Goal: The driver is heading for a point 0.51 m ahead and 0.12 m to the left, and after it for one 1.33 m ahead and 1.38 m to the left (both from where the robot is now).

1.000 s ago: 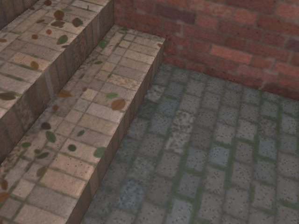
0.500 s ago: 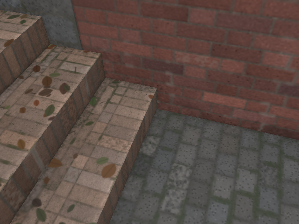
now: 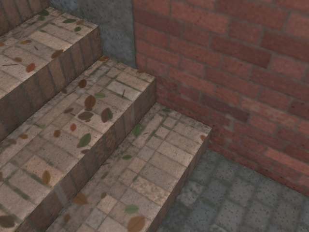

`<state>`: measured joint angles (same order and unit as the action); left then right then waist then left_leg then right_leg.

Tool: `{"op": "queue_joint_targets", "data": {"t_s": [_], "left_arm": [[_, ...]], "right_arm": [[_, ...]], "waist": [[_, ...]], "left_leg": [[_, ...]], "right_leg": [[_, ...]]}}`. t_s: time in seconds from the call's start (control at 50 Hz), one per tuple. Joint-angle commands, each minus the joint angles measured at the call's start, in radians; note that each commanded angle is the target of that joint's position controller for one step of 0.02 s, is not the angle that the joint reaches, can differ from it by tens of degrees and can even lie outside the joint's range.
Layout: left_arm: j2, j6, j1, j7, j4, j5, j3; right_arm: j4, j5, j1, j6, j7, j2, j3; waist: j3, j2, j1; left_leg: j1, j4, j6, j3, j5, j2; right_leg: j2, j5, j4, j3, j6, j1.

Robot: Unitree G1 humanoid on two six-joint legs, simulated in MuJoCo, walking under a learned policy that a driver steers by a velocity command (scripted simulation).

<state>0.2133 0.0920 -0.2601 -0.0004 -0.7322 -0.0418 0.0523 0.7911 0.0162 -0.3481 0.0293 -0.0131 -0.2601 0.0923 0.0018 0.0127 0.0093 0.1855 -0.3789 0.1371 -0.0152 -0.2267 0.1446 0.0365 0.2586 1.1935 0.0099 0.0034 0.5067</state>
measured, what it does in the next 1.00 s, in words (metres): climbs, turning left: right foot, then left foot 0.17 m higher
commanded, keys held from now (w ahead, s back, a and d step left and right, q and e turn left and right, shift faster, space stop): w+q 1.00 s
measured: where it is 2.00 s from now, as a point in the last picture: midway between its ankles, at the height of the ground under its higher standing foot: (32, 83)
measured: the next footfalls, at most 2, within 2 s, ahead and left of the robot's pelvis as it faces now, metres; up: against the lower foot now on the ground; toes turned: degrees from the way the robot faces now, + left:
right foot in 0.28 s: +0.36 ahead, -0.16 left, +0.00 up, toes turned +9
left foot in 0.86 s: +0.47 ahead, +0.21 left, +0.17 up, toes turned +32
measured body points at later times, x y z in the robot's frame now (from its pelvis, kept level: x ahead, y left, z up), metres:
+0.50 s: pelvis +0.25 -0.07 +0.00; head +0.27 -0.08 +0.45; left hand +0.28 +0.21 -0.10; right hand +0.46 -0.28 -0.11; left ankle +0.20 +0.03 -0.61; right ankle +0.32 -0.16 -0.74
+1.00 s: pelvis +0.43 +0.11 +0.08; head +0.43 +0.13 +0.53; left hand +0.40 +0.39 -0.03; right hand +0.66 -0.02 -0.04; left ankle +0.44 +0.19 -0.57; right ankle +0.47 -0.10 -0.46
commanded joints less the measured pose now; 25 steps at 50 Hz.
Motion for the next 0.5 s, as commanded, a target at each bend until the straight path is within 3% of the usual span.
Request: {"op": "queue_joint_targets", "data": {"t_s": [0.02, 0.04, 0.08, 0.1, 0.14, 0.18, 0.22, 0.24, 0.26, 0.28, 0.3, 0.32, 0.34, 0.36, 0.4, 0.44, 0.46, 0.5], "left_arm": [[0.082, -0.013, 0.035, 0.021, 0.086, -0.028, 0.008], [0.068, -0.021, 0.079, 0.026, 0.1, -0.025, 0.0], [0.052, -0.015, 0.189, 0.032, 0.133, -0.013, -0.016], [0.038, -0.014, 0.205, 0.031, 0.141, -0.004, -0.022], [0.042, -0.013, 0.264, 0.025, 0.149, 0.008, -0.025], [0.072, -0.003, 0.287, 0.018, 0.166, 0.013, -0.015], [0.123, 0.003, 0.183, -0.001, 0.142, 0.015, 0.007], [0.138, 0.011, 0.088, -0.01, 0.12, 0.007, 0.018], [0.165, 0.023, -0.037, -0.018, 0.101, -0.012, 0.03], [0.228, 0.026, -0.186, -0.031, 0.099, -0.044, 0.038], [0.316, 0.018, -0.117, -0.02, 0.1, -0.049, 0.054], [0.221, 0.003, -0.038, -0.015, 0.128, -0.028, 0.049], [0.118, 0.0, 0.023, -0.015, 0.126, -0.01, 0.013], [0.081, 0.003, 0.038, -0.012, 0.102, -0.011, -0.002], [0.096, 0.018, 0.019, -0.018, 0.06, 0.0, 0.002], [0.109, 0.04, 0.003, -0.008, 0.038, 0.006, 0.01], [0.117, 0.046, 0.006, -0.005, 0.03, 0.002, 0.014], [0.13, 0.05, -0.024, -0.007, 0.008, 0.002, 0.02]], "right_arm": [[-0.056, -0.01, -0.02, 0.05, -0.009, -0.096, 0.009], [-0.043, -0.014, -0.049, 0.056, -0.007, -0.11, 0.013], [-0.045, -0.002, -0.061, 0.058, -0.01, -0.117, 0.014], [-0.042, 0.002, -0.062, 0.062, 0.0, -0.126, 0.018], [-0.037, -0.003, -0.081, 0.063, 0.004, -0.146, 0.026], [-0.045, -0.006, -0.079, 0.063, 0.004, -0.156, 0.033], [-0.08, 0.001, -0.032, 0.064, 0.01, -0.171, 0.042], [-0.084, -0.002, -0.017, 0.064, 0.015, -0.173, 0.043], [-0.105, -0.008, 0.004, 0.066, 0.018, -0.144, 0.037], [-0.128, -0.005, -0.024, 0.063, 0.013, -0.036, 0.004], [-0.155, -0.046, -0.193, 0.044, -0.003, -0.012, -0.007], [-0.108, -0.007, -0.149, 0.018, -0.011, -0.079, -0.003], [-0.116, 0.018, -0.053, 0.012, 0.002, -0.078, -0.008], [-0.129, 0.02, -0.002, 0.01, 0.01, -0.073, -0.013], [-0.129, 0.045, 0.018, -0.011, 0.029, -0.056, -0.018], [-0.143, 0.047, 0.043, -0.023, 0.032, -0.056, -0.019], [-0.143, 0.056, 0.042, -0.028, 0.032, -0.038, -0.023], [-0.181, 0.053, 0.124, -0.035, 0.027, -0.04, -0.023]], "waist": [[0.055, -0.011, -0.028], [0.063, -0.037, -0.013], [0.057, -0.064, 0.023], [0.042, -0.099, 0.026], [0.004, -0.129, 0.056], [-0.007, -0.152, 0.062], [-0.07, -0.144, 0.006], [-0.103, -0.124, -0.047], [-0.164, -0.092, -0.117], [-0.317, 0.096, -0.15], [-0.431, 0.405, -0.033], [-0.364, 0.177, -0.038], [-0.223, 0.093, -0.039], [-0.126, 0.043, -0.031], [-0.058, 0.087, -0.014], [-0.064, 0.085, -0.003], [-0.088, 0.097, 0.006], [-0.073, 0.086, -0.009]], "left_leg": [[-0.064, 0.197, 0.133, 0.291, 0.347, -0.279], [-0.051, 0.19, 0.118, 0.264, 0.43, -0.258], [-0.038, 0.152, 0.075, 0.221, 0.543, -0.216], [-0.017, 0.101, 0.043, 0.191, 0.635, -0.192], [0.0, 0.06, 0.008, 0.186, 0.651, -0.176], [-0.012, 0.042, -0.003, 0.237, 0.603, -0.203], [-0.074, -0.085, -0.022, 0.292, 0.732, -0.218], [-0.078, -0.197, -0.031, 0.29, 0.757, -0.195], [0.034, -0.397, -0.048, 0.271, 0.619, -0.148], [0.188, -0.726, -0.059, 0.188, 0.101, -0.08], [0.413, -1.048, -0.089, 0.084, -0.393, 0.026], [0.485, -1.156, -0.08, 0.093, -0.291, -0.086], [0.505, -1.114, -0.078, 0.081, -0.206, -0.105], [0.488, -1.03, -0.077, 0.081, -0.169, -0.137], [0.427, -0.977, -0.085, 0.073, -0.139, -0.162], [0.431, -0.964, -0.088, 0.069, -0.096, -0.169], [0.439, -1.056, -0.086, 0.045, -0.086, -0.156], [0.58, -1.212, -0.085, 0.067, -0.086, -0.177]], "right_leg": [[0.045, -0.037, -0.134, 0.006, 0.043, 0.204], [0.039, -0.06, -0.212, -0.014, 0.053, 0.199], [0.017, -0.161, -0.392, -0.044, 0.065, 0.149], [0.007, -0.231, -0.475, -0.046, 0.055, 0.089], [-0.03, -0.312, -0.572, -0.063, 0.04, -0.012], [-0.037, -0.339, -0.64, -0.032, 0.018, -0.078], [-0.054, -0.264, -0.68, -0.015, -0.01, -0.187], [-0.056, -0.251, -0.733, -0.044, -0.026, -0.284], [0.014, -0.242, -0.729, 0.001, -0.046, -0.464], [0.266, -0.329, -0.678, 0.211, -0.085, -0.683], [0.491, -0.36, -0.834, 0.677, -0.26, -0.778], [0.442, -0.01, -0.867, 0.64, -0.27, -0.663], [0.35, 0.182, -0.91, 0.485, -0.239, -0.531], [0.287, 0.101, -0.938, 0.339, -0.191, -0.415], [0.233, -0.102, -0.973, 0.178, -0.168, -0.295], [0.246, -0.235, -0.989, 0.115, -0.191, -0.284], [0.26, -0.277, -0.981, 0.098, -0.216, -0.282], [0.309, -0.168, -1.007, 0.11, -0.251, -0.313]]}}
